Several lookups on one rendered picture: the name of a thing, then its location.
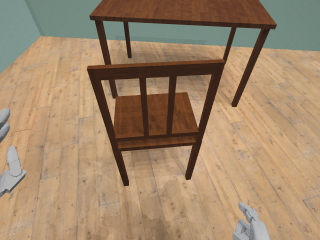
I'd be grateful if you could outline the robot left hand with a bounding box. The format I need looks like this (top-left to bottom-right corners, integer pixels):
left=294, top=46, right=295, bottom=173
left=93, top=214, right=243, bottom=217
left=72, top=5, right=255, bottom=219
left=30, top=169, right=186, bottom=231
left=0, top=107, right=26, bottom=198

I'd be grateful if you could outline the table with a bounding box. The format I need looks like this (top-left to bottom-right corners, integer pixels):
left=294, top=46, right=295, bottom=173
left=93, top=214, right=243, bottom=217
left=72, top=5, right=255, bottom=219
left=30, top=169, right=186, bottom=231
left=89, top=0, right=277, bottom=107

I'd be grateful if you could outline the chair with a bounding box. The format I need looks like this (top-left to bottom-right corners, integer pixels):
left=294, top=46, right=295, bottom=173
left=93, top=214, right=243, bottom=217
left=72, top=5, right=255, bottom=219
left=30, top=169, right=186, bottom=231
left=87, top=59, right=226, bottom=186

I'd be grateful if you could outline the robot right hand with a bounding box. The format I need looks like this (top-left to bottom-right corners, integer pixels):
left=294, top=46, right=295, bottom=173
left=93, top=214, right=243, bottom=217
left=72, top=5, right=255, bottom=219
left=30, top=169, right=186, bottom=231
left=233, top=202, right=271, bottom=240

